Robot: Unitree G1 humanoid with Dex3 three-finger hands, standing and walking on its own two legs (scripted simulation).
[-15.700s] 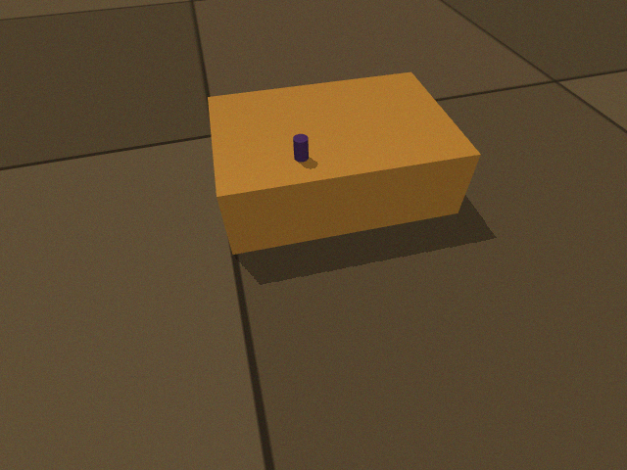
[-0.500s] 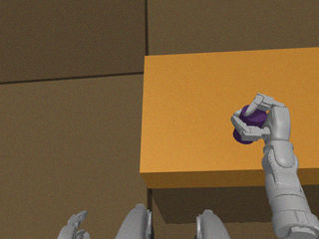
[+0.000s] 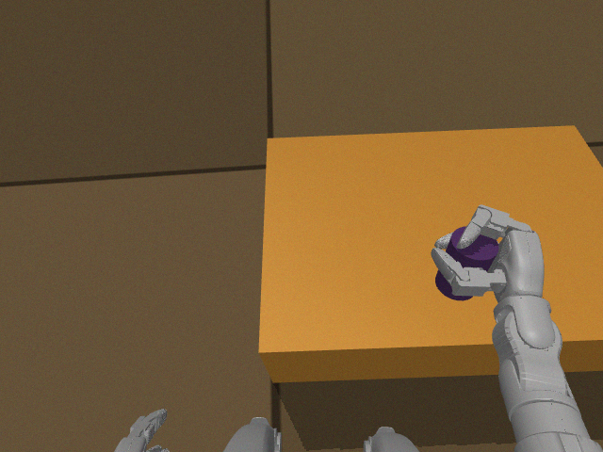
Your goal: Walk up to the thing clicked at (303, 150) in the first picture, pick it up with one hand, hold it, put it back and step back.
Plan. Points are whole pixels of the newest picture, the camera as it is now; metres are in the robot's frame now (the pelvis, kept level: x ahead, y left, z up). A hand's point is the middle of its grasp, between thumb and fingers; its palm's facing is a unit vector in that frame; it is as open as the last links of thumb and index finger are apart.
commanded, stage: lift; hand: right
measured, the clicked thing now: (464, 264) +0.36 -0.18 +0.02
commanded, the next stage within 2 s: hold in 0.28 s
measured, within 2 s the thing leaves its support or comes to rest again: neither
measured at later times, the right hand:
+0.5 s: hand (472, 257) +0.34 -0.17 +0.06, palm faces +0.09 +1.00 +0.00, open 5.5 cm
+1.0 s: hand (477, 256) +0.34 -0.17 +0.08, palm faces +0.09 +1.00 -0.01, open 5.5 cm
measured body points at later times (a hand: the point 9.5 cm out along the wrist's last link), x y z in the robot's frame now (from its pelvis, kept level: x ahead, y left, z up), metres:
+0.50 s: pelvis +0.00 +0.00 +0.01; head +0.06 -0.01 +0.46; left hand +0.13 +0.25 -0.10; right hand +0.33 -0.22 +0.07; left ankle +0.03 +0.14 -0.68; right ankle +0.00 -0.13 -0.68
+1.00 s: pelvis +0.01 +0.00 +0.02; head +0.05 +0.00 +0.47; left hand +0.14 +0.25 -0.09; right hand +0.33 -0.22 +0.08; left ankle +0.03 +0.14 -0.68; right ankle +0.00 -0.13 -0.68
